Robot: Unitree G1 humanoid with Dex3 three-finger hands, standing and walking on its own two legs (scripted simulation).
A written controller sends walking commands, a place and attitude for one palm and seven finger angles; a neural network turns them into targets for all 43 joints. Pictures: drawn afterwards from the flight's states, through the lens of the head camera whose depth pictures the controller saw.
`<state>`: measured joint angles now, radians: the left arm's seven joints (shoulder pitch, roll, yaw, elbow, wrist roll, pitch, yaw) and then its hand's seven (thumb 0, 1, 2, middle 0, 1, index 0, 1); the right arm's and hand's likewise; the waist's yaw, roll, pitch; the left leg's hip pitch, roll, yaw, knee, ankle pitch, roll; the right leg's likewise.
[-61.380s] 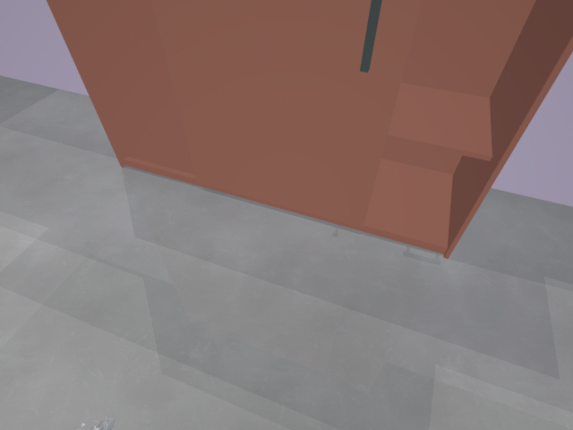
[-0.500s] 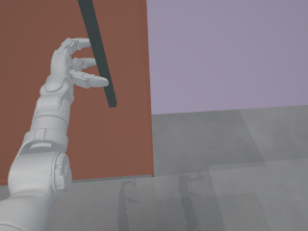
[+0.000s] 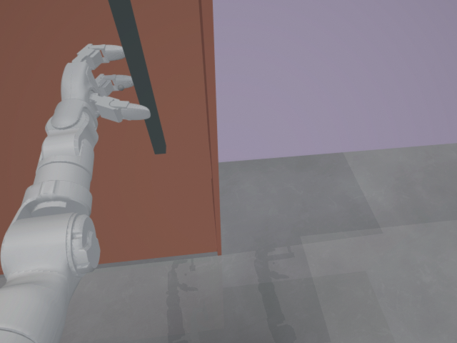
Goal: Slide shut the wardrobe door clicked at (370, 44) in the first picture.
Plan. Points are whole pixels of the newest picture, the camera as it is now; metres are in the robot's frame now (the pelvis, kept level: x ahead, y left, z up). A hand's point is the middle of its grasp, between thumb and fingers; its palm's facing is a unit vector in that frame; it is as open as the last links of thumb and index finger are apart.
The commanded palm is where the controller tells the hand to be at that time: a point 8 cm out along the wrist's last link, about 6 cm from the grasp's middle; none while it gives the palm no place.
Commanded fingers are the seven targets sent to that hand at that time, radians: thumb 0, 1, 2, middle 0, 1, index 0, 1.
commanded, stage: slide the fingers in behind the handle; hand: left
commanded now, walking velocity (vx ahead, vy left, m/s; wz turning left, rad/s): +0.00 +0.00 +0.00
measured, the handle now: (144, 80) +0.54 +0.13 +0.18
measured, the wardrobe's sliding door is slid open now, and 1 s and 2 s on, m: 0.00 0.00 0.00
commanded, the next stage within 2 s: grip the handle and tug to test in 1.60 s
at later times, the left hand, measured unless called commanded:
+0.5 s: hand (134, 89) +0.49 +0.14 +0.20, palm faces +0.04 -1.00 +0.00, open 14.0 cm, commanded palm +0.46 +0.19 +0.20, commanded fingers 0.00 -0.50 0.30 -0.30 -1.20 -0.30 -1.20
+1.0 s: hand (152, 89) +0.48 +0.11 +0.20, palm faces +0.07 -1.00 +0.00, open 14.0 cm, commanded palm +0.45 +0.16 +0.20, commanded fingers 0.00 -0.50 0.30 -0.30 -1.20 -0.30 -1.20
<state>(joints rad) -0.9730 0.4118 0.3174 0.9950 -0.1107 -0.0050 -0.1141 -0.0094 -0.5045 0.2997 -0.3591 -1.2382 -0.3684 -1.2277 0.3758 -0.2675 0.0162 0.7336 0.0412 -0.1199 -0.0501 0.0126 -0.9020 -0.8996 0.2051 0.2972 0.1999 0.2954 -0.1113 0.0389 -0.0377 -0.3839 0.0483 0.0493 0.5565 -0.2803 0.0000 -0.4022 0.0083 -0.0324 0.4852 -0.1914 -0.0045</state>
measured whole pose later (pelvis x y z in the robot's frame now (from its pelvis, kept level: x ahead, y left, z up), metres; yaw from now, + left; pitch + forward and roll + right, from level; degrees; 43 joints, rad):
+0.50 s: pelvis +0.01 +0.00 +0.00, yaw +1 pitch +5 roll -1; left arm -0.90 0.29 0.23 0.82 -0.13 0.08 -0.03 -0.01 -0.51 0.30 -0.30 -1.20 -0.30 -1.20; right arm 0.31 -0.25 0.02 0.73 0.04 -0.12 -0.05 0.01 -0.90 -0.90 0.21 0.30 0.20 0.30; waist -0.07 0.04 -0.04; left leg -0.33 0.04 0.04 0.53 -0.29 0.00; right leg -0.35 0.00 -0.04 0.47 -0.21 0.00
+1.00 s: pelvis +0.01 -0.01 +0.00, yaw +0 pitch +4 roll -1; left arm -0.88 0.25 0.22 0.79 -0.12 0.11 0.03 -0.01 -0.50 0.30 -0.29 -1.20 -0.30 -1.20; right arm 0.30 -0.25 0.01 0.74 0.04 -0.09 -0.05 0.01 -0.90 -0.90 0.20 0.30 0.20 0.30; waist -0.07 0.05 -0.03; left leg -0.28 0.05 0.04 0.49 -0.27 -0.01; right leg -0.31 0.01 -0.04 0.45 -0.20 -0.02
